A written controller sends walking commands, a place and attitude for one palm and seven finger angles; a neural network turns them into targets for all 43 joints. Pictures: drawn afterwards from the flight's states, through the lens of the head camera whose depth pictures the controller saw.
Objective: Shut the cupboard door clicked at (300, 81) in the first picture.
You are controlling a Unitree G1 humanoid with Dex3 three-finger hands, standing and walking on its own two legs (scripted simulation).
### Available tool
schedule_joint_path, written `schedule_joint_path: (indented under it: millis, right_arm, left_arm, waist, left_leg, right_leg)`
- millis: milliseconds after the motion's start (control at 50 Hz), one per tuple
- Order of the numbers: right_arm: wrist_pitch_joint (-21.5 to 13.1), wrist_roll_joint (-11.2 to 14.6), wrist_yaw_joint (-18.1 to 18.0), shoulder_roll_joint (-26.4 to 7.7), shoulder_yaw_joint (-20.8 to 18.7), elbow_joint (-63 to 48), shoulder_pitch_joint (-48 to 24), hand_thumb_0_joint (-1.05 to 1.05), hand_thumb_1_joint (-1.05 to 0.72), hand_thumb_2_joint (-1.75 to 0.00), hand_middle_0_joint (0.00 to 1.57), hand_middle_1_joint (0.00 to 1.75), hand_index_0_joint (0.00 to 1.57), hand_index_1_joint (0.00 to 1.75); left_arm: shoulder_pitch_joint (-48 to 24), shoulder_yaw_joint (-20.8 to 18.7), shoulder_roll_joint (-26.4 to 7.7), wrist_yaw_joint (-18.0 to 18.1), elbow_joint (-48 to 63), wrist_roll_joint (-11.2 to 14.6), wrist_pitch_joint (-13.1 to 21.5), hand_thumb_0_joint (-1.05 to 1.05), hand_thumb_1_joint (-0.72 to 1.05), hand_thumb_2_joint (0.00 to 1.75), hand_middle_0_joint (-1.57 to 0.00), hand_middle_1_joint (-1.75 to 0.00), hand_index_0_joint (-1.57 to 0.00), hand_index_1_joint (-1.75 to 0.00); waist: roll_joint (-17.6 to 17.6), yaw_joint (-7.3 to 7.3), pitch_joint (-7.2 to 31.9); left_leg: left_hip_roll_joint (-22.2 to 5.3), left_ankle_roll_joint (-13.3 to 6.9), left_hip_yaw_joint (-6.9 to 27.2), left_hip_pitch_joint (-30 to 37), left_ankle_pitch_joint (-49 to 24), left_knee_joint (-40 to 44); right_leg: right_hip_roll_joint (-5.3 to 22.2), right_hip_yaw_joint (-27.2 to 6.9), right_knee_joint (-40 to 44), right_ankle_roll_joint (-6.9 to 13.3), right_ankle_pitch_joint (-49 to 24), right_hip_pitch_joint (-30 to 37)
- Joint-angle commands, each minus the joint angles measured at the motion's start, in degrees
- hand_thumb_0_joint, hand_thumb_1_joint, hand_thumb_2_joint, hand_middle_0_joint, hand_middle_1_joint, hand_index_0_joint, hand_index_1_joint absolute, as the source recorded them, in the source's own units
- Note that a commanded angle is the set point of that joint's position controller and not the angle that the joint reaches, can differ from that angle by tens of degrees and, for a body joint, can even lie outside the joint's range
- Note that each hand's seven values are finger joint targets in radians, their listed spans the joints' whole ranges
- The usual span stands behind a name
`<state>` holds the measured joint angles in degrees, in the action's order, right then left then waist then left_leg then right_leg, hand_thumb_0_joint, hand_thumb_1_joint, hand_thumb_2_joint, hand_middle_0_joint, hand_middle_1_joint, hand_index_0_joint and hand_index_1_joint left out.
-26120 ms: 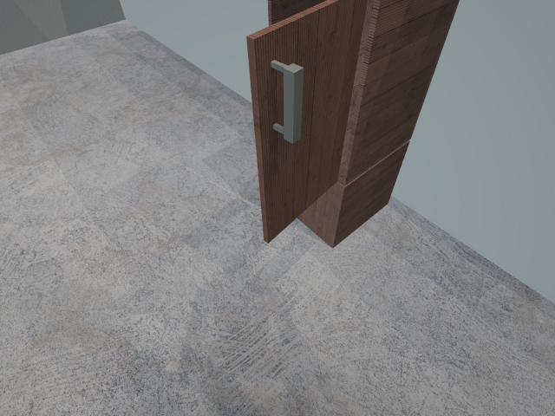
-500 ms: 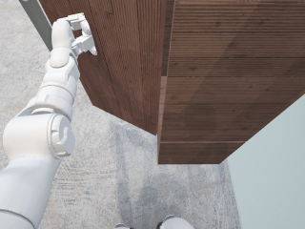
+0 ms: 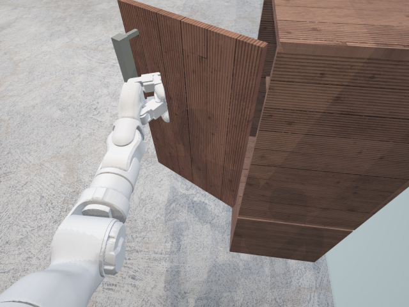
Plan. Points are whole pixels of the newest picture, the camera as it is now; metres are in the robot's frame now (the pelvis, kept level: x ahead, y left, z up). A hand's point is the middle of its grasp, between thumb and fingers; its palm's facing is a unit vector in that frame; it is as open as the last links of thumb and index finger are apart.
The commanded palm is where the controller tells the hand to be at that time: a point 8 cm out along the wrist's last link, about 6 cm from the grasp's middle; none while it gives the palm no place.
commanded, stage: draw the hand back to the body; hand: left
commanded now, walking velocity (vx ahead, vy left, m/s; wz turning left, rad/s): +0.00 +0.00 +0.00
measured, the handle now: (134, 64) +0.64 +0.15 +0.13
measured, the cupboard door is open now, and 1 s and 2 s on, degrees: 62 62 62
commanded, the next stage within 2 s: step back with the hand held close in 1.70 s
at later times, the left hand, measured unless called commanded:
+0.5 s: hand (129, 132) +0.39 +0.12 +0.15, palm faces -0.01 -1.00 -0.01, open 3.1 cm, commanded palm +0.35 +0.18 +0.16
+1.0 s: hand (44, 199) +0.26 +0.21 +0.17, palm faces +0.30 -0.91 -0.28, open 3.8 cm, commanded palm +0.21 +0.25 +0.18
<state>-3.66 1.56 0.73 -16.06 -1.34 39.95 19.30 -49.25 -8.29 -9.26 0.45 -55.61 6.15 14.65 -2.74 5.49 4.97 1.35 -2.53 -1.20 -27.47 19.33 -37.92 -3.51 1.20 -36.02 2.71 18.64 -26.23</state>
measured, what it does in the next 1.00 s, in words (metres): stands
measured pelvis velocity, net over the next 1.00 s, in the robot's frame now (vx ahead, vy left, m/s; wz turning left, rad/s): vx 0.00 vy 0.00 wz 0.02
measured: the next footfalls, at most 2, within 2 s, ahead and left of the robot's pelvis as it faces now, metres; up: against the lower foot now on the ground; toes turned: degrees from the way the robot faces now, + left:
none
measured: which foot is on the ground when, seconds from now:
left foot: down 0.00-1.00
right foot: down 0.00-1.00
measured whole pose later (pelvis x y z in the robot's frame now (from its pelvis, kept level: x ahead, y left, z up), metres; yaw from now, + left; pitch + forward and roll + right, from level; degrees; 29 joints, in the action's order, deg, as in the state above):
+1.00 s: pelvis +0.00 +0.00 +0.02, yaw +1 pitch -4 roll +0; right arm 0.4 1.6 -3.7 -12.6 3.3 34.1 8.4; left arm 6.8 -8.9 -17.0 3.9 7.4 4.8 2.5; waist -4.9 -3.0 -0.6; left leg 1.9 -2.2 -0.1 -5.8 13.2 -23.2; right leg -3.1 1.5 -21.2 2.9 12.8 -4.2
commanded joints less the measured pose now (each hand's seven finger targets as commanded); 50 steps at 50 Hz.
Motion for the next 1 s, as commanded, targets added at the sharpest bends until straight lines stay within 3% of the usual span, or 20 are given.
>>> schedule_joint_path:
  millis: [0, 60, 80, 100, 120, 140, 160, 220, 280, 360, 440, 520, 600, 620, 640, 740, 780, 840, 900, 980]
  right_arm:
    - [-0.70, 0.35, -0.36, -6.47, -1.33, -3.53, 5.18, 0.00, -0.90, -0.90, 0.20, 0.30, 0.20, 0.30]
    - [-0.43, 0.16, -0.39, -6.50, -1.09, -4.12, 4.95, 0.00, -0.90, -0.90, 0.20, 0.30, 0.20, 0.30]
    - [-0.75, 0.25, -0.28, -6.26, -0.88, -4.42, 4.36, 0.00, -0.90, -0.90, 0.20, 0.30, 0.20, 0.30]
    - [-1.11, 0.12, -0.17, -5.94, -0.83, -4.57, 4.04, 0.00, -0.90, -0.90, 0.20, 0.30, 0.20, 0.30]
    - [-1.31, 0.01, -0.11, -6.14, -0.97, -4.70, 4.29, 0.00, -0.90, -0.90, 0.20, 0.30, 0.20, 0.30]
    - [-1.48, -0.23, 0.00, -6.15, -0.93, -5.36, 4.02, 0.00, -0.90, -0.90, 0.20, 0.30, 0.20, 0.30]
    - [-1.27, -0.36, -0.03, -6.63, -1.21, -5.68, 4.66, 0.00, -0.90, -0.90, 0.20, 0.30, 0.20, 0.30]
    - [-1.23, 0.11, 0.12, -6.00, -1.08, -7.73, 2.84, 0.00, -0.90, -0.90, 0.20, 0.30, 0.20, 0.30]
    - [-0.76, 0.86, 0.08, -5.81, -1.24, -9.38, 1.05, 0.00, -0.90, -0.90, 0.20, 0.30, 0.20, 0.30]
    - [-0.38, 1.65, -1.54, -5.78, -1.27, -10.90, -2.49, 0.00, -0.90, -0.90, 0.20, 0.30, 0.20, 0.30]
    - [-1.31, 2.05, -2.79, -4.71, -0.28, -11.32, -6.23, 0.00, -0.90, -0.90, 0.20, 0.30, 0.20, 0.30]
    - [-1.36, 2.81, -3.51, -4.71, 0.58, -12.02, -9.29, 0.00, -0.90, -0.90, 0.20, 0.30, 0.20, 0.30]
    - [-1.32, 3.29, -4.17, -4.60, 1.10, -13.76, -12.67, 0.00, -0.90, -0.90, 0.20, 0.30, 0.20, 0.30]
    - [-1.51, 2.09, -4.32, -2.96, 1.48, -15.17, -13.96, 0.00, -0.90, -0.90, 0.20, 0.30, 0.20, 0.30]
    - [-1.18, 1.61, -4.43, -3.25, 1.36, -14.16, -14.07, 0.00, -0.90, -0.90, 0.20, 0.30, 0.20, 0.30]
    - [1.21, 0.99, -4.88, -2.75, 1.82, -14.17, -15.72, 0.00, -0.90, -0.90, 0.20, 0.30, 0.20, 0.30]
    - [1.66, 0.80, -5.03, -2.55, 2.21, -14.15, -16.48, 0.00, -0.90, -0.90, 0.20, 0.30, 0.20, 0.30]
    - [1.69, 0.36, -5.16, -1.88, 2.38, -13.86, -16.93, 0.00, -0.90, -0.90, 0.20, 0.30, 0.20, 0.30]
    - [1.42, -0.04, -5.00, -1.98, 2.32, -14.06, -17.11, 0.00, -0.90, -0.90, 0.20, 0.30, 0.20, 0.30]
    - [1.53, -0.28, -4.66, -2.35, 2.38, -14.28, -17.61, 0.00, -0.90, -0.90, 0.20, 0.30, 0.20, 0.30]
  left_arm:
    - [-29.66, -1.41, -8.92, 1.79, 5.52, -0.02, -0.43, 0.00, 0.90, 0.90, -1.30, -1.50, -1.30, -1.50]
    - [-31.58, -1.43, -8.32, 2.19, 4.75, 0.45, -0.39, 0.00, 0.90, 0.90, -1.30, -1.50, -1.30, -1.50]
    - [-32.89, -1.47, -7.93, 2.34, 5.73, 0.38, 0.49, 0.00, 0.90, 0.90, -1.30, -1.50, -1.30, -1.50]
    - [-34.01, 1.09, -4.86, 2.15, 6.44, 0.63, 1.21, 0.00, 0.90, 0.90, -1.30, -1.50, -1.30, -1.50]
    - [-31.71, -2.19, -7.81, 2.35, 6.39, 0.56, 2.12, 0.00, 0.90, 0.90, -1.30, -1.50, -1.30, -1.50]
    - [-29.77, -2.11, -7.91, 2.03, 8.73, 0.55, 3.03, 0.00, 0.90, 0.90, -1.30, -1.50, -1.30, -1.50]
    - [-24.89, -5.65, -11.84, 2.10, 9.65, 0.62, 3.80, 0.00, 0.90, 0.90, -1.30, -1.50, -1.30, -1.50]
    - [-18.83, -4.05, -10.80, 0.41, 17.33, 0.15, 4.02, 0.00, 0.90, 0.90, -1.30, -1.50, -1.30, -1.50]
    - [-10.41, -1.66, -8.93, -1.21, 24.82, 0.58, 1.35, 0.00, 0.90, 0.90, -1.30, -1.50, -1.30, -1.50]
    - [-7.75, -3.13, -11.55, -2.43, 36.43, 3.45, -2.95, 0.00, 0.90, 0.90, -1.30, -1.50, -1.30, -1.50]
    - [-2.05, -2.20, -11.63, -4.08, 45.81, 4.30, -5.59, 0.00, 0.90, 0.90, -1.30, -1.50, -1.30, -1.50]
    - [6.76, -0.69, -10.66, -6.32, 47.53, 5.10, -10.09, 0.00, 0.90, 0.90, -1.27, -1.47, -1.27, -1.47]
    - [14.09, -1.58, -11.04, -8.40, 52.89, 7.01, -15.30, 0.00, 0.90, 0.90, -1.16, -1.35, -1.16, -1.35]
    - [14.11, 1.81, -12.69, -3.88, 62.63, 2.10, -10.25, 0.00, 0.90, 0.90, -1.13, -1.32, -1.13, -1.32]
    - [21.26, 0.93, -11.94, -1.59, 59.79, 1.49, -9.42, 0.00, 0.90, 0.90, -1.11, -1.29, -1.11, -1.29]
    - [29.22, -2.11, -15.24, 1.73, 67.10, 0.24, -8.80, 0.00, 0.90, 0.90, -0.97, -1.14, -0.97, -1.14]
    - [28.94, -3.61, -17.24, 2.60, 70.27, -0.33, -8.33, 0.00, 0.90, 0.90, -0.92, -1.08, -0.92, -1.08]
    - [32.25, -3.69, -16.65, 3.59, 73.99, -0.89, -8.11, 0.00, 0.90, 0.90, -0.83, -0.99, -0.83, -0.99]
    - [38.19, -4.67, -17.15, 4.17, 77.94, -1.05, -7.96, 0.00, 0.90, 0.90, -0.75, -0.90, -0.75, -0.90]
    - [47.97, -5.79, -16.79, 4.20, 78.27, -1.14, -8.36, 0.00, 0.90, 0.90, -0.64, -0.78, -0.64, -0.78]
  waist:
    - [5.95, 2.06, 14.07]
    - [6.08, 2.08, 14.09]
    - [4.24, 1.89, 15.11]
    - [3.62, 2.44, 15.39]
    - [3.06, 0.83, 17.16]
    - [2.19, 0.27, 19.35]
    - [4.33, -1.52, 22.55]
    - [3.36, -2.78, 25.29]
    - [4.71, -3.46, 22.53]
    - [7.06, -4.07, 18.29]
    - [1.14, -5.20, 15.37]
    - [1.34, -5.18, 8.87]
    - [2.34, -6.27, 8.43]
    - [2.40, -5.39, 4.94]
    - [3.73, -5.50, 4.07]
    - [5.53, -6.04, 3.99]
    - [2.42, -6.21, 4.13]
    - [-3.39, -6.23, 3.94]
    - [-4.33, -6.75, 4.76]
    - [0.82, -7.51, 1.95]
  left_leg:
    - [-0.70, 0.35, 2.17, 11.03, -14.96, 4.06]
    - [-0.81, 0.52, 2.55, 11.10, -14.84, 4.08]
    - [-0.85, 0.69, 2.78, 12.37, -15.76, 3.86]
    - [-0.99, 0.91, 3.01, 13.54, -16.30, 3.40]
    - [-1.07, 1.11, 3.21, 14.17, -17.15, 3.16]
    - [-1.17, 1.21, 3.00, 15.37, -18.73, 3.05]
    - [-1.29, 1.25, 3.33, 15.71, -20.96, 3.02]
    - [-1.48, 1.19, 2.33, 16.56, -24.45, 3.21]
    - [-2.04, 0.72, 1.90, 16.82, -26.67, 4.24]
    - [-1.87, -0.10, 1.10, 16.17, -20.34, 6.85]
    - [-1.49, -0.24, 0.86, 18.28, -18.99, 8.71]
    - [-1.32, -0.19, 1.36, 17.56, -13.35, 10.96]
    - [-1.03, -0.07, 1.66, 18.83, -11.73, 12.21]
    - [-0.81, 0.01, 1.82, 19.86, -11.52, 13.79]
    - [-1.24, 0.17, 2.17, 19.61, -10.33, 14.26]
    - [-1.39, -0.13, 1.42, 20.98, -11.22, 15.87]
    - [-1.12, -0.12, 1.25, 21.49, -11.46, 16.47]
    - [-1.23, 0.30, 1.37, 24.28, -13.04, 17.23]
    - [-1.33, 0.42, 1.78, 25.46, -15.85, 17.59]
    - [-1.56, 0.39, 1.91, 24.75, -17.73, 18.13]
  right_leg:
    - [1.40, -0.40, 4.23, -1.89, -19.59, 2.85]
    - [1.65, -0.47, 4.13, -1.60, -18.57, 2.92]
    - [1.59, -0.48, 3.63, -1.37, -18.66, 2.00]
    - [1.43, -0.22, 3.28, -1.32, -18.22, 0.76]
    - [1.38, -0.30, 2.84, -1.04, -18.24, 1.29]
    - [1.32, -0.26, 2.27, -0.95, -19.24, 2.28]
    - [1.31, -0.12, 1.65, -0.76, -20.46, 5.32]
    - [1.37, -0.45, 1.30, -0.96, -24.40, 8.37]
    - [1.32, -0.41, 2.61, -1.36, -26.10, 10.06]
    - [1.48, -0.72, 5.81, -1.64, -23.51, 14.14]
    - [1.67, -1.04, 7.69, -1.29, -22.20, 14.72]
    - [2.00, -0.83, 10.29, -1.38, -16.17, 13.18]
    - [2.45, -0.70, 11.48, -1.38, -14.03, 14.71]
    - [3.31, -2.53, 14.06, -1.70, -12.39, 13.66]
    - [3.30, -2.32, 14.23, -1.83, -10.85, 14.54]
    - [3.84, -2.73, 16.37, -2.11, -12.09, 18.71]
    - [4.16, -3.27, 17.44, -1.99, -12.15, 19.79]
    - [3.81, -2.62, 17.87, -1.47, -13.29, 20.38]
    - [3.73, -2.43, 17.94, -1.24, -15.90, 22.31]
    - [3.52, -1.74, 18.26, -1.56, -17.45, 22.04]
